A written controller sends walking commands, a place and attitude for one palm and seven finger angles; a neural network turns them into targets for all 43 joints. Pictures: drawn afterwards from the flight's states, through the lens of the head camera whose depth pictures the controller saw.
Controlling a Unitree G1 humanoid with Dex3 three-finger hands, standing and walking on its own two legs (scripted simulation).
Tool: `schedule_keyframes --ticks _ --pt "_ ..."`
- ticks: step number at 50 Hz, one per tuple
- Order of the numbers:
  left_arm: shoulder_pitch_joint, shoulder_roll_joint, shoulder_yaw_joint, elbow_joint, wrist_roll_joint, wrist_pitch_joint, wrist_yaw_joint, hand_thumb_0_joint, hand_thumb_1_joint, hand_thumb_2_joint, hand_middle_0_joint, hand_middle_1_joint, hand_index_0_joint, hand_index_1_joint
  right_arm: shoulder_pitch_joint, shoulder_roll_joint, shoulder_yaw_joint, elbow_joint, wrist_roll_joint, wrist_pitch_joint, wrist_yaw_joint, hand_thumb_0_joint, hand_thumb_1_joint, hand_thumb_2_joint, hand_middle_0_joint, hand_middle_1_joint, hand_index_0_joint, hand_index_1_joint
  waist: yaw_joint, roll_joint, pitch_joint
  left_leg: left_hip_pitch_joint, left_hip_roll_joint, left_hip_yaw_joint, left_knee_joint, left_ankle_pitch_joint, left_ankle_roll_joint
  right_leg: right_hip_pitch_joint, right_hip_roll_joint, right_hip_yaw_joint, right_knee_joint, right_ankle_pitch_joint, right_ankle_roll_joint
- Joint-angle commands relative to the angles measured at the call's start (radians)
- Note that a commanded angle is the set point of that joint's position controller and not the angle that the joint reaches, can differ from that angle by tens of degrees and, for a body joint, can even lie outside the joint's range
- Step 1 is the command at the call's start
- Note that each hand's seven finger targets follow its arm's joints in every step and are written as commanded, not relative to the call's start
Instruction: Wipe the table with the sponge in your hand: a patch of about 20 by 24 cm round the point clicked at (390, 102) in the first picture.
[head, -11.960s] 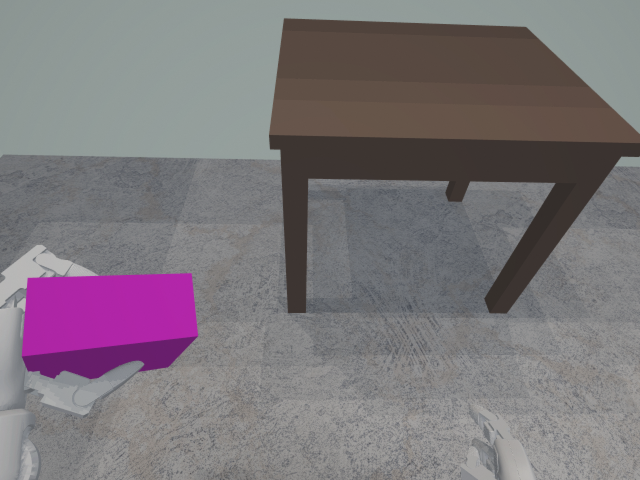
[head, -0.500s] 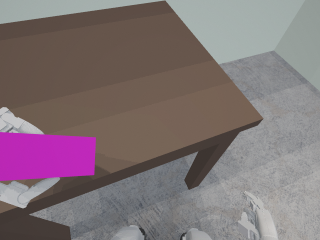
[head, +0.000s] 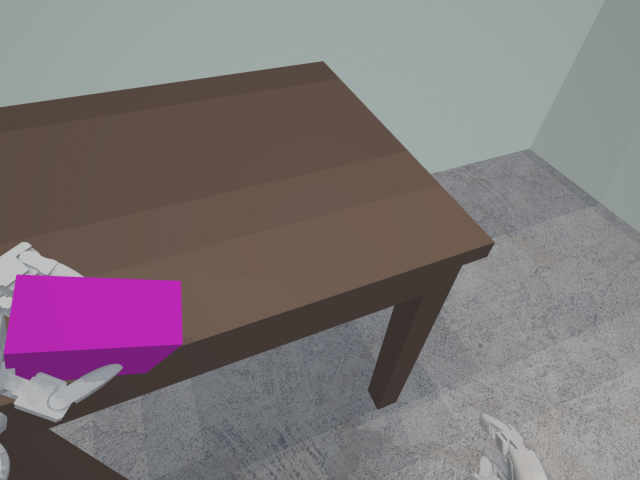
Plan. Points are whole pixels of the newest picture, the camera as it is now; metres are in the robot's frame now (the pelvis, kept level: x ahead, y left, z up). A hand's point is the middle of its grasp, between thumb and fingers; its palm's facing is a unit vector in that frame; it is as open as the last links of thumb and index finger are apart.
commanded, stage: come to a stop and stand still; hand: left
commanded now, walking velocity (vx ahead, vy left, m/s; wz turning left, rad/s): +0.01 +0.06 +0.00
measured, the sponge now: (118, 332) +0.23 +0.21 +0.14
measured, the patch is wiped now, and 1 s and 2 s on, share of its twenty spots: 0.00 0.00 0.00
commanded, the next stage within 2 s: look again from close up in 1.78 s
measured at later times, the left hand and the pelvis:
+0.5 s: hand (21, 417) +0.15 +0.27 +0.13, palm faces +0.46 -0.76 -0.45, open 10.2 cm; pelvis -0.05 -0.01 -0.01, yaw +5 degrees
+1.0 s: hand out of the picture +0.09 +0.28 +0.14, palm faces +0.46 -0.78 -0.42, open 10.2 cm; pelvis -0.09 +0.01 +0.00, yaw +6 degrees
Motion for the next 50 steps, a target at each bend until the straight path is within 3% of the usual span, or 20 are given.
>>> schedule_keyframes --ticks 1,2,4,6,10,12,13,17,25,27,30,31,32,35,37,38,42,46,48,50 --pt "-0.195 0.159 0.115 -0.248 -0.023 -0.067 0.043 0.0 0.1 1.3 -1.2 -1.6 -1.2 -1.6 -0.097 -0.086 -0.052 -0.146 -0.002 -0.087 -0.032 0.0 -0.9 -0.9 0.2 0.3 0.2 0.3 0.008 0.117 -0.104 0.302 0.046 0.034 -0.441 0.368 0.059 0.025 -0.063 0.057 0.212 0.52 -0.009" --pt "-0.17 0.167 0.122 -0.287 -0.026 -0.068 0.042 0.0 0.1 1.3 -1.2 -1.6 -1.2 -1.6 -0.096 -0.104 -0.067 -0.157 0.004 -0.097 -0.028 0.0 -0.9 -0.9 0.2 0.3 0.2 0.3 0.012 0.202 -0.108 0.48 0.173 -0.1 -0.394 0.6 0.117 -0.19 -0.005 0.022 0.357 0.188 0.017" --pt "-0.146 0.183 0.123 -0.356 -0.004 -0.073 0.03 0.0 0.1 1.3 -1.2 -1.6 -1.2 -1.6 -0.111 -0.074 -0.045 -0.166 -0.014 -0.094 -0.01 0.0 -0.9 -0.9 0.2 0.3 0.2 0.3 -0.01 0.384 -0.06 0.393 0.217 -0.279 -0.279 0.686 0.202 -0.322 0.016 0.04 0.383 -0.146 0.018" --pt "-0.125 0.151 0.103 -0.361 0.004 -0.049 0.015 0.0 0.1 1.3 -1.2 -1.6 -1.2 -1.6 -0.131 -0.083 -0.05 -0.16 -0.001 -0.1 0.007 0.0 -0.9 -0.9 0.2 0.3 0.2 0.3 0.007 0.274 0.02 0.137 0.235 -0.268 -0.317 0.478 0.173 -0.166 -0.018 0.083 0.229 -0.079 0.013" --pt "-0.031 0.216 0.199 -0.314 -0.012 -0.06 0.017 0.0 0.1 1.3 -1.2 -1.6 -1.2 -1.6 -0.098 -0.091 -0.055 -0.17 0.015 -0.098 0.008 0.0 -0.9 -0.9 0.2 0.3 0.2 0.3 0.015 0.085 -0.078 -0.07 0.086 -0.104 -0.06 0.052 0.067 0.21 -0.051 0.044 -0.118 0.256 0.009" --pt "0.033 0.225 0.233 -0.244 -0.04 -0.051 0.013 0.0 0.1 1.3 -1.2 -1.6 -1.2 -1.6 -0.065 -0.085 -0.075 -0.181 0.024 -0.077 0.001 0.0 -0.9 -0.9 0.2 0.3 0.2 0.3 -0.002 -0.22 -0.09 -0.119 -0.072 -0.003 0.279 -0.204 -0.005 0.116 -0.256 0.358 -0.277 0.181 -0.089" --pt "0.031 0.182 0.199 -0.235 -0.056 -0.047 0.003 0.0 0.1 1.3 -1.2 -1.6 -1.2 -1.6 -0.035 -0.119 -0.096 -0.186 0.022 -0.065 0.003 0.0 -0.9 -0.9 0.2 0.3 0.2 0.3 -0.002 -0.262 -0.048 -0.093 -0.061 -0.051 0.399 -0.151 -0.022 -0.016 -0.308 0.443 -0.304 0.137 -0.125" --pt "0.006 0.156 0.168 -0.139 -0.046 -0.026 0.012 0.0 0.1 1.3 -1.2 -1.6 -1.2 -1.6 -0.091 -0.068 -0.045 -0.145 0.002 -0.025 -0.005 0.0 -0.9 -0.9 0.2 0.3 0.2 0.3 -0.023 -0.041 -0.037 -0.101 0.009 -0.067 0.471 -0.076 -0.029 -0.158 -0.273 0.298 -0.188 0.222 -0.17" --pt "-0.168 0.189 0.093 -0.369 0.001 -0.029 0.057 0.0 0.1 1.3 -1.2 -1.6 -1.2 -1.6 -0.084 -0.078 -0.047 -0.14 -0.021 -0.085 -0.04 0.0 -0.9 -0.9 0.2 0.3 0.2 0.3 0.009 -0.045 -0.163 0.115 -0.002 0.05 -0.226 -0.018 0.022 -0.008 -0.206 0.242 -0.024 0.344 -0.092" --pt "-0.153 0.211 0.118 -0.45 -0.002 -0.031 0.071 0.0 0.1 1.3 -1.2 -1.6 -1.2 -1.6 -0.091 -0.083 -0.054 -0.154 -0.023 -0.097 -0.048 0.0 -0.9 -0.9 0.2 0.3 0.2 0.3 0.01 0.106 -0.182 0.274 0.035 0.083 -0.507 0.283 0.024 -0.008 -0.088 0.098 0.192 0.321 -0.046" --pt "-0.173 0.238 0.15 -0.461 0.009 -0.067 0.081 0.0 0.1 1.3 -1.2 -1.6 -1.2 -1.6 -0.115 -0.043 -0.043 -0.127 -0.031 -0.122 -0.042 0.0 -0.9 -0.9 0.2 0.3 0.2 0.3 -0.031 0.45 -0.025 0.32 0.168 -0.034 -0.414 0.707 0.081 -0.235 0.05 -0.02 0.407 -0.129 0.004" --pt "-0.16 0.22 0.149 -0.434 0.005 -0.071 0.068 0.0 0.1 1.3 -1.2 -1.6 -1.2 -1.6 -0.12 -0.04 -0.035 -0.13 -0.027 -0.119 -0.027 0.0 -0.9 -0.9 0.2 0.3 0.2 0.3 -0.026 0.463 0.061 0.2 0.187 -0.136 -0.364 0.719 0.083 -0.213 0.031 0.006 0.31 -0.145 -0.001" --pt "-0.157 0.209 0.155 -0.427 0.003 -0.069 0.051 0.0 0.1 1.3 -1.2 -1.6 -1.2 -1.6 -0.101 -0.06 -0.047 -0.134 -0.023 -0.117 -0.01 0.0 -0.9 -0.9 0.2 0.3 0.2 0.3 -0.021 0.317 0.061 0.194 0.213 -0.153 -0.305 0.734 0.078 -0.158 0.039 0.024 0.245 -0.091 -0.003" --pt "-0.072 0.202 0.19 -0.311 -0.011 -0.044 0.02 0.0 0.1 1.3 -1.2 -1.6 -1.2 -1.6 -0.087 -0.107 -0.077 -0.166 0.01 -0.082 0.008 0.0 -0.9 -0.9 0.2 0.3 0.2 0.3 0.019 0.063 -0.062 0.116 0.086 -0.069 0.145 0.445 0.044 0.163 -0.036 0.026 -0.215 0.351 -0.05" --pt "0.074 0.21 0.233 -0.182 -0.045 -0.049 0.017 0.0 0.1 1.3 -1.2 -1.6 -1.2 -1.6 -0.081 -0.086 -0.069 -0.194 0.013 -0.061 0.002 0.0 -0.9 -0.9 0.2 0.3 0.2 0.3 -0.009 -0.133 -0.115 -0.144 -0.042 -0.037 0.387 -0.147 0.004 0.264 -0.23 0.277 -0.145 0.668 -0.15" --pt "0.11 0.164 0.219 -0.174 -0.067 -0.047 0.013 0.0 0.1 1.3 -1.2 -1.6 -1.2 -1.6 -0.018 -0.105 -0.081 -0.187 0.013 -0.038 0.007 0.0 -0.9 -0.9 0.2 0.3 0.2 0.3 -0.006 -0.157 -0.13 -0.168 -0.018 -0.094 0.416 -0.16 -0.014 0.191 -0.307 0.388 -0.198 0.516 -0.157" --pt "0.04 0.16 0.18 -0.234 -0.057 -0.039 0.016 0.0 0.1 1.3 -1.2 -1.6 -1.2 -1.6 -0.092 -0.077 -0.041 -0.161 0.002 -0.007 0.0 0.0 -0.9 -0.9 0.2 0.3 0.2 0.3 -0.007 -0.033 -0.035 -0.065 0.066 -0.075 0.232 -0.105 -0.023 -0.115 -0.271 0.303 -0.257 0.193 -0.179" --pt "-0.079 0.141 0.086 -0.283 -0.026 -0.046 0.04 0.0 0.1 1.3 -1.2 -1.6 -1.2 -1.6 -0.101 -0.072 -0.017 -0.135 -0.027 -0.058 -0.036 0.0 -0.9 -0.9 0.2 0.3 0.2 0.3 0.005 -0.022 -0.059 0.206 -0.001 0.06 -0.205 0.015 0.001 -0.164 -0.152 0.176 -0.267 -0.099 -0.078" --pt "-0.17 0.153 0.061 -0.37 -0.017 -0.053 0.045 0.0 0.1 1.3 -1.2 -1.6 -1.2 -1.6 -0.1 -0.088 -0.024 -0.136 -0.028 -0.088 -0.056 0.0 -0.9 -0.9 0.2 0.3 0.2 0.3 0.008 0.106 -0.059 0.304 0.059 -0.004 -0.34 0.023 0.023 -0.17 -0.102 0.144 -0.147 -0.109 -0.035" --pt "-0.216 0.165 0.065 -0.404 -0.004 -0.053 0.055 0.0 0.1 1.3 -1.2 -1.6 -1.2 -1.6 -0.104 -0.113 -0.027 -0.142 -0.022 -0.104 -0.055 0.0 -0.9 -0.9 0.2 0.3 0.2 0.3 0.023 0.282 -0.052 0.231 0.226 -0.246 -0.456 -0.081 0.111 -0.162 0.011 0.074 0.037 -0.092 0.03"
